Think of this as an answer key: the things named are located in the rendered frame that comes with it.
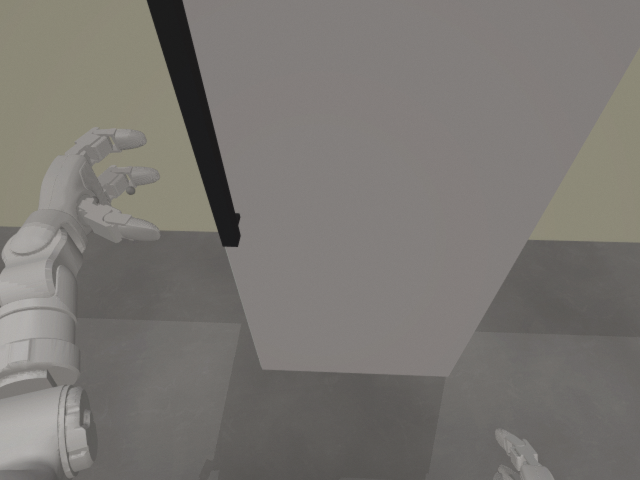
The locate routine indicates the left robot upper arm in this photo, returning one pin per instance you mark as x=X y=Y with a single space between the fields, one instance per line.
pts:
x=48 y=434

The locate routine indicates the handle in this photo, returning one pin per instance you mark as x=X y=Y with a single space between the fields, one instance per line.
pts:
x=174 y=35

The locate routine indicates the left robot forearm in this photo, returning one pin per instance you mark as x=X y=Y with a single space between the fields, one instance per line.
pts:
x=38 y=304

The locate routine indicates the fridge door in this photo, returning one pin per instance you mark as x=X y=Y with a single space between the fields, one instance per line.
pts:
x=390 y=159

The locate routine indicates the right robot hand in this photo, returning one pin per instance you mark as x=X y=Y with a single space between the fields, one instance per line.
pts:
x=523 y=457

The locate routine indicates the left robot hand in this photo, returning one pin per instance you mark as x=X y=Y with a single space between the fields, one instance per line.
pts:
x=70 y=182

